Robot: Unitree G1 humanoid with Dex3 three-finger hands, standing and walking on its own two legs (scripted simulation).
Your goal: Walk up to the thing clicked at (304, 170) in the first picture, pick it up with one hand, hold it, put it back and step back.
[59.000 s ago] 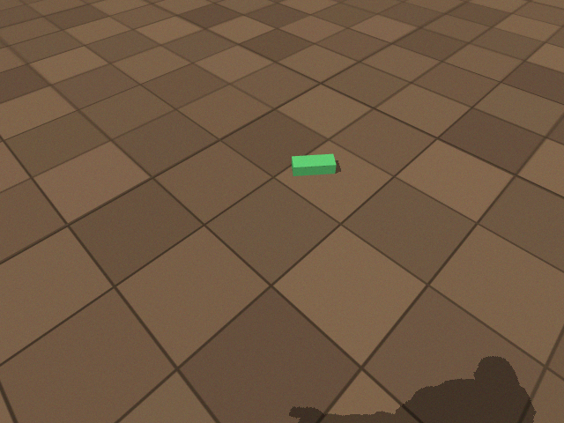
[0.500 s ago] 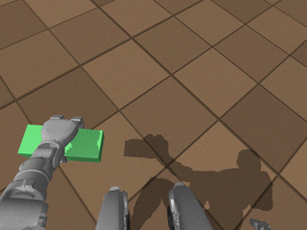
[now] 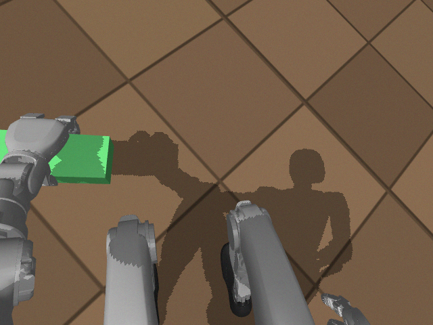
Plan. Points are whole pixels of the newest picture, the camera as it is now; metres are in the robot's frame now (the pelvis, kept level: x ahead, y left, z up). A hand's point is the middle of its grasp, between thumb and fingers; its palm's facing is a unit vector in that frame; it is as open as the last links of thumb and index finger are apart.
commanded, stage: crouch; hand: left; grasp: from above
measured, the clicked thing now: (52, 158) +0.44 +0.28 -0.21
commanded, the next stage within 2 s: lower in 0.76 s
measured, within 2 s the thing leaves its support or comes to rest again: rests again in 1.70 s
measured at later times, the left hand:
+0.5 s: hand (60, 155) +0.46 +0.28 -0.25, palm faces -0.50 +0.01 -0.86, open 11.6 cm
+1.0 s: hand (65, 152) +0.48 +0.29 -0.30, palm faces -0.50 +0.02 -0.87, open 11.6 cm
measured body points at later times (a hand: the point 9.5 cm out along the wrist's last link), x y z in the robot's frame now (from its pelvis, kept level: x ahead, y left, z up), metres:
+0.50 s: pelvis +0.00 +0.00 -0.07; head +0.25 +0.06 +0.29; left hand +0.48 +0.28 -0.20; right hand +0.02 -0.28 -0.17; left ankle +0.07 +0.12 -0.42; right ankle +0.08 -0.14 -0.42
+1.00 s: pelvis -0.01 +0.00 -0.11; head +0.27 +0.06 +0.24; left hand +0.50 +0.28 -0.25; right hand +0.02 -0.28 -0.21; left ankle +0.07 +0.12 -0.42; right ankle +0.08 -0.14 -0.42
